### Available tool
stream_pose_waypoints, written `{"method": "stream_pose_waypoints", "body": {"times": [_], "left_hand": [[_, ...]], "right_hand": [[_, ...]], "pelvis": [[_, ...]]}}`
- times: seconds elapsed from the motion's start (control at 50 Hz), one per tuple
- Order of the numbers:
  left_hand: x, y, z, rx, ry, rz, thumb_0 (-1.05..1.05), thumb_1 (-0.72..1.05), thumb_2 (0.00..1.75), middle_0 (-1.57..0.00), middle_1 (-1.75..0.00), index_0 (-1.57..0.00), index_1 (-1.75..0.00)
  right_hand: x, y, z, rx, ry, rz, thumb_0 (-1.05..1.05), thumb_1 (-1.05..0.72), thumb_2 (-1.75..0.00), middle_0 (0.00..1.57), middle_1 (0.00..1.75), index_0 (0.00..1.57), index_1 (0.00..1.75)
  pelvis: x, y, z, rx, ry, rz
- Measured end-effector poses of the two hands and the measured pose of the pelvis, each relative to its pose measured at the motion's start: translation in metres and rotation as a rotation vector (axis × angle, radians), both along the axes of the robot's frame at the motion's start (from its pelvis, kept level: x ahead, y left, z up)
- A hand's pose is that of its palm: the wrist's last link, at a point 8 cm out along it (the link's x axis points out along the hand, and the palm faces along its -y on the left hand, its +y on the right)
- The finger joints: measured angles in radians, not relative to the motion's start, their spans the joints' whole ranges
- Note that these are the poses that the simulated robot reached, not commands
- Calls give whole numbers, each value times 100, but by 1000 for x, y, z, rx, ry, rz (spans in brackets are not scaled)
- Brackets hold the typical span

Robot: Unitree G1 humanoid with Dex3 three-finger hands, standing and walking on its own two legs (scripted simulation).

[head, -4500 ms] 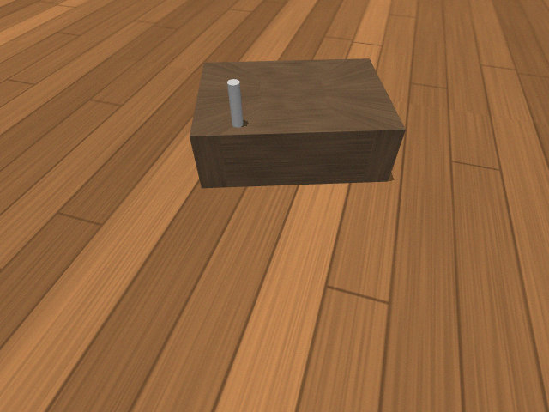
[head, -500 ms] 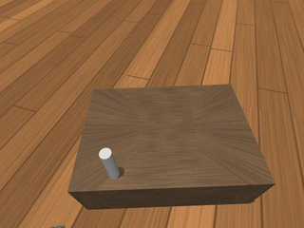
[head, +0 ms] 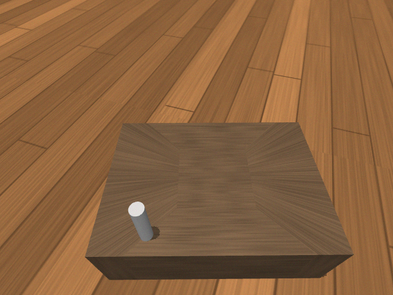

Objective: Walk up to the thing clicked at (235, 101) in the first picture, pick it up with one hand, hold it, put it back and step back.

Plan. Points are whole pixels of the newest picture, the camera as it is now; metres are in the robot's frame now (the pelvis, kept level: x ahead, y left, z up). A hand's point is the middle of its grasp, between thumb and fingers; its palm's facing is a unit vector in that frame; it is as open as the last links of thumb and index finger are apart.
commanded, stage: walk up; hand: left
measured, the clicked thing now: (141, 222) +0.43 +0.21 -0.35
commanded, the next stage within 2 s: stand in 0.56 s
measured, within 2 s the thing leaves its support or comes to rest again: neither
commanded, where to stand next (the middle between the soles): +0.05 +0.00 m, yaw -1 degrees
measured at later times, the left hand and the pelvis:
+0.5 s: hand out of the picture +0.10 +0.25 -0.15, palm faces +0.02 -0.95 -0.32, open 7.4 cm; pelvis +0.01 +0.00 +0.00, yaw +0 degrees
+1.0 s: hand out of the picture +0.10 +0.25 -0.15, palm faces +0.00 -0.94 -0.34, open 7.4 cm; pelvis +0.02 +0.00 +0.00, yaw +1 degrees
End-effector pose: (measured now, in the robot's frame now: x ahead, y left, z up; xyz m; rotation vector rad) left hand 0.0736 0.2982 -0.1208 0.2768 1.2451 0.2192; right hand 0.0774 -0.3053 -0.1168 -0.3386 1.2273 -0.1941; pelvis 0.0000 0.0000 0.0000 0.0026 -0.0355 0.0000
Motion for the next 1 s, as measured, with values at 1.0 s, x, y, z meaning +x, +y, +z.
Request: {"method": "stream_pose_waypoints", "body": {"times": [1.0], "left_hand": [[19,0,6,18,-23,-21,1,91,90,-21,-30,-20,-30]], "right_hand": [[13,11,-3,31,3,-9,1,-91,-90,20,30,20,30]], "pelvis": [[20,0,2,0,-1,9]]}}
